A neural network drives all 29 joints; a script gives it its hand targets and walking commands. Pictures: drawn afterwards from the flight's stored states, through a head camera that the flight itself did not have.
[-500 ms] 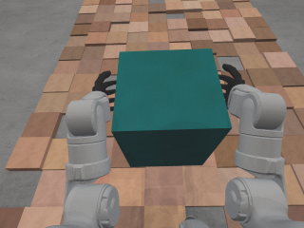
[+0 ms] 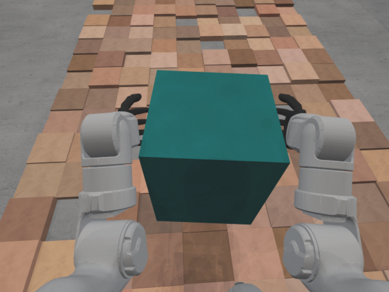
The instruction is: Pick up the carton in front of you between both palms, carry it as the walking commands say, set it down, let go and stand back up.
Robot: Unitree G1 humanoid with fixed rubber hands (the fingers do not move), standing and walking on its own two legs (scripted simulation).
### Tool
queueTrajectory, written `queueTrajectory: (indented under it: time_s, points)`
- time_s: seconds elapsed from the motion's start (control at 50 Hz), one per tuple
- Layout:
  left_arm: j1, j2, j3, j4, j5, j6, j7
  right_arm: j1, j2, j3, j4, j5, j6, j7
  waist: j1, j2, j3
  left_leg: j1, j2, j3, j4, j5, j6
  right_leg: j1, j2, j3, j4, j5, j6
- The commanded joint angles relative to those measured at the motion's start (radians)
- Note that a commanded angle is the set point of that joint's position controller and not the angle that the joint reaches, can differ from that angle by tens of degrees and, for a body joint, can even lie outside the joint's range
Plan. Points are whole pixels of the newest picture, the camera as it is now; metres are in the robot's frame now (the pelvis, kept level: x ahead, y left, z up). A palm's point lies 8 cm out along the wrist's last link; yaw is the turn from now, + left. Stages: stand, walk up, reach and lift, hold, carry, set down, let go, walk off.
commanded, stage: carry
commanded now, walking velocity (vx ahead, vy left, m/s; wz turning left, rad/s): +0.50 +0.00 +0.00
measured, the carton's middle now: (207, 153) +0.39 -0.02 +0.06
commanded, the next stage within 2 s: none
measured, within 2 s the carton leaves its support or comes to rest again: neither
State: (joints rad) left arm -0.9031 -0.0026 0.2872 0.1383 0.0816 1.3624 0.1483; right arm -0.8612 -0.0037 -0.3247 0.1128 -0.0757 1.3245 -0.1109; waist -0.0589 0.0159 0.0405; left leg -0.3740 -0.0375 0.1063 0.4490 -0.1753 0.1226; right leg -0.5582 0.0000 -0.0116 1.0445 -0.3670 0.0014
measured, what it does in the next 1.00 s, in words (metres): goes down: right foot 0.03 m lower, then left foot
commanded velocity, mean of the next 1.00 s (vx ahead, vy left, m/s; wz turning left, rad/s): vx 0.50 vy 0.00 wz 0.00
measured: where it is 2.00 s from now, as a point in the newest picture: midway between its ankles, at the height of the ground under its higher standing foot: (192, 130)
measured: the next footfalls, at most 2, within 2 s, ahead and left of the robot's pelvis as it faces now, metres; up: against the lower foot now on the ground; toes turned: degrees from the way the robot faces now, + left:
right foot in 0.34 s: +0.38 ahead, -0.09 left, -0.03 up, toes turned -4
left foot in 0.84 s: +0.71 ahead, +0.07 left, -0.03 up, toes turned +5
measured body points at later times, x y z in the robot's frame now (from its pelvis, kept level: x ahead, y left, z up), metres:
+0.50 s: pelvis +0.31 -0.04 -0.04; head +0.33 -0.05 +0.41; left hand +0.66 +0.13 +0.05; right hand +0.68 -0.17 +0.04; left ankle +0.21 +0.07 -0.67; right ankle +0.34 -0.08 -0.77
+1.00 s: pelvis +0.60 +0.00 -0.03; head +0.64 +0.00 +0.41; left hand +0.97 +0.13 +0.06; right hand +0.96 -0.17 +0.06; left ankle +0.67 +0.06 -0.76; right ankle +0.53 -0.11 -0.68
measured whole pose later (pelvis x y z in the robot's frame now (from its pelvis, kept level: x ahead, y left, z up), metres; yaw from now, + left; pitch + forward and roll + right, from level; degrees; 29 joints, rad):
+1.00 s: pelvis +0.60 +0.00 -0.03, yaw +0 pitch +4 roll +0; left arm -0.61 -0.03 0.22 0.04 0.07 1.24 0.12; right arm -0.60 0.04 -0.20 0.04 -0.06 1.21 -0.13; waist -0.06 0.00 -0.01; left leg -0.42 -0.03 0.13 0.50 -0.15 0.03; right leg -0.51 0.00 -0.03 1.17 -0.42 -0.01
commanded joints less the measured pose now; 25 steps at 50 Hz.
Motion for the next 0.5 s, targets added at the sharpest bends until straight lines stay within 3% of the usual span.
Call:
queueTrajectory:
  time_s: [0.0,0.14,0.24,0.26,0.28,0.3,0.32,0.34,0.36,0.38,0.4,0.42,0.48]
  points:
    - [-0.609,-1.087,-0.556,-0.037,-0.326,-0.066,-0.186,-0.777,1.182,0.643,-0.060,0.495,-0.012,0.257,0.015,0.081,-0.593,0.615,0.291,-0.338,-0.087,0.500,0.019,-0.148,-0.010,-0.017,-0.089,0.062,0.008]
    - [-0.550,-1.122,-0.665,-0.091,-0.331,-0.146,-0.188,-0.672,1.188,0.719,-0.085,0.481,-0.101,0.271,-0.004,0.101,-0.514,0.633,0.220,-0.169,-0.099,0.603,0.010,-0.129,0.003,-0.089,-0.366,0.339,-0.015]
    - [-0.495,-1.094,-0.711,-0.099,-0.369,-0.156,-0.211,-0.526,1.131,0.742,-0.055,0.444,-0.130,0.251,-0.036,0.096,-0.454,0.668,0.177,-0.122,-0.004,0.606,0.016,-0.070,0.022,-0.112,-0.617,0.523,-0.056]
    - [-0.480,-1.088,-0.709,-0.085,-0.375,-0.157,-0.219,-0.512,1.127,0.745,-0.045,0.440,-0.135,0.249,-0.025,0.105,-0.452,0.627,0.178,-0.106,0.023,0.654,0.007,0.022,0.028,-0.131,-0.648,0.540,-0.070]
    - [-0.461,-1.081,-0.705,-0.068,-0.377,-0.159,-0.227,-0.499,1.125,0.749,-0.033,0.437,-0.139,0.248,0.002,0.110,-0.464,0.582,0.174,-0.089,0.079,0.731,-0.008,0.139,0.041,-0.158,-0.674,0.525,-0.080]
    - [-0.438,-1.079,-0.695,-0.046,-0.377,-0.163,-0.235,-0.492,1.128,0.751,-0.019,0.438,-0.143,0.248,0.047,0.079,-0.501,0.506,0.155,-0.044,0.201,0.756,-0.038,0.324,0.053,-0.189,-0.724,0.548,-0.084]
    - [-0.414,-1.074,-0.677,-0.026,-0.371,-0.170,-0.245,-0.494,1.127,0.755,-0.007,0.440,-0.148,0.249,0.106,0.032,-0.535,0.348,0.126,-0.015,0.348,0.602,-0.068,0.545,0.002,-0.156,-0.706,0.559,-0.083]
    - [-0.390,-1.065,-0.650,0.004,-0.367,-0.178,-0.256,-0.510,1.121,0.748,0.005,0.437,-0.152,0.251,0.121,-0.105,-0.585,0.075,0.083,-0.027,0.525,0.091,-0.084,0.810,-0.178,0.035,-0.529,0.846,-0.108]
    - [-0.385,-1.037,-0.631,0.042,-0.361,-0.182,-0.261,-0.495,1.156,0.747,0.045,0.438,-0.147,0.250,0.105,-0.263,-0.648,-0.226,-0.007,-0.069,0.745,-0.415,-0.101,1.056,-0.350,0.316,-0.446,0.963,-0.235]
    - [-0.367,-1.052,-0.637,0.048,-0.377,-0.193,-0.265,-0.491,1.149,0.743,0.039,0.437,-0.151,0.247,0.144,-0.290,-0.668,-0.387,-0.024,-0.097,0.902,-0.429,-0.099,1.069,-0.396,0.492,-0.550,0.611,-0.332]
    - [-0.402,-1.092,-0.650,0.009,-0.402,-0.202,-0.273,-0.527,1.157,0.745,0.008,0.437,-0.158,0.240,0.135,-0.216,-0.616,-0.427,0.021,-0.119,0.901,-0.353,-0.080,0.962,-0.355,0.472,-0.624,0.412,-0.310]
    - [-0.479,-1.128,-0.673,-0.051,-0.438,-0.209,-0.280,-0.554,1.159,0.745,-0.023,0.433,-0.166,0.229,0.120,-0.123,-0.573,-0.404,0.041,-0.122,0.855,-0.278,-0.079,0.855,-0.319,0.412,-0.668,0.398,-0.266]
    - [-0.597,-1.189,-0.745,-0.178,-0.519,-0.225,-0.279,-0.525,1.166,0.747,-0.088,0.420,-0.181,0.194,0.088,-0.070,-0.547,-0.306,0.080,-0.095,0.739,-0.203,-0.103,0.669,-0.284,0.267,-0.714,0.457,-0.220]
